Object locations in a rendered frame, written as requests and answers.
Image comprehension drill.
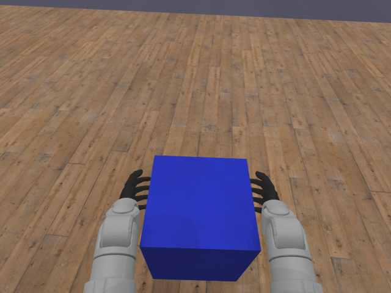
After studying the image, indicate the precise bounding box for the left robot forearm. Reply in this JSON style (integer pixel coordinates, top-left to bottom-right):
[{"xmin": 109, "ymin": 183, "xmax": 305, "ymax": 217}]
[{"xmin": 83, "ymin": 198, "xmax": 140, "ymax": 293}]

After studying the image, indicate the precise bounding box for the right robot forearm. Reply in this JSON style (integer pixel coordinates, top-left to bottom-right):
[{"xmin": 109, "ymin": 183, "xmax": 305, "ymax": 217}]
[{"xmin": 261, "ymin": 200, "xmax": 324, "ymax": 293}]

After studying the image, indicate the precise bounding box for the right robot hand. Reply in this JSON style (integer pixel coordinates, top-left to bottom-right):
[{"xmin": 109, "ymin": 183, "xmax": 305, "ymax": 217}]
[{"xmin": 250, "ymin": 171, "xmax": 279, "ymax": 213}]

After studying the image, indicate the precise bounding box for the carton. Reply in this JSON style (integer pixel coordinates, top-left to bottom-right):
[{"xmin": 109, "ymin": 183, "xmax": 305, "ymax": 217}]
[{"xmin": 139, "ymin": 155, "xmax": 261, "ymax": 281}]

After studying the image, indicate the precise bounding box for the left robot hand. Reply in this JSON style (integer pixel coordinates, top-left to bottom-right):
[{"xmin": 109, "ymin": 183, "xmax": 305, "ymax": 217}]
[{"xmin": 119, "ymin": 169, "xmax": 151, "ymax": 210}]

